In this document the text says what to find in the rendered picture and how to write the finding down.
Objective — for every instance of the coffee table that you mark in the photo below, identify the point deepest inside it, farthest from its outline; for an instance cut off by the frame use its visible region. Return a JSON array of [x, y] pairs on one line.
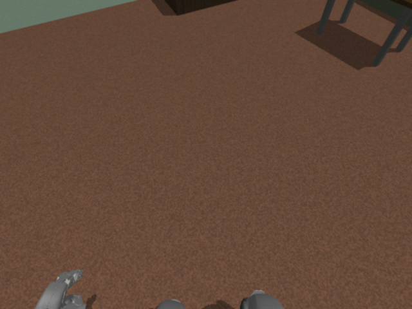
[[392, 36]]

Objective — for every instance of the left robot hand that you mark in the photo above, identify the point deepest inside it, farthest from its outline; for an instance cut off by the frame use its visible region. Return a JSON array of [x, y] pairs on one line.
[[54, 296]]

